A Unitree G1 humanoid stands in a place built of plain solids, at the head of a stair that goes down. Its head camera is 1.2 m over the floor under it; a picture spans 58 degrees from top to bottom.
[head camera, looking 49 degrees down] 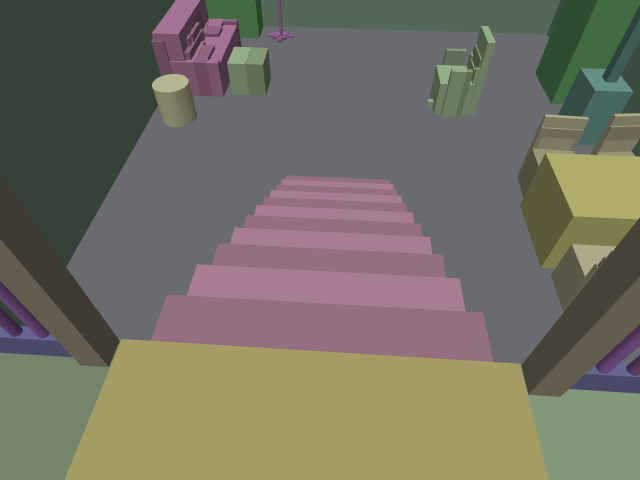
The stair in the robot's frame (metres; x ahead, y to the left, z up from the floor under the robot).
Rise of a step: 0.19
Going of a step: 0.29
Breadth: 1.20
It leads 4 degrees to the right of straight ahead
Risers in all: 12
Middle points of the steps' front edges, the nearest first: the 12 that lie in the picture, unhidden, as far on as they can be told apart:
0.60 0.01 0.00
0.89 -0.01 -0.19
1.18 -0.03 -0.38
1.48 -0.05 -0.57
1.77 -0.07 -0.76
2.06 -0.09 -0.95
2.35 -0.11 -1.14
2.64 -0.13 -1.33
2.94 -0.15 -1.52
3.23 -0.17 -1.71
3.52 -0.19 -1.90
3.81 -0.21 -2.09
